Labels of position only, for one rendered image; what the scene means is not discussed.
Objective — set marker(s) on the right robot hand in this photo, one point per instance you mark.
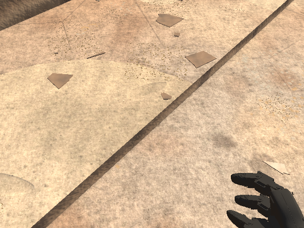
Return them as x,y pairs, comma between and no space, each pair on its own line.
280,208

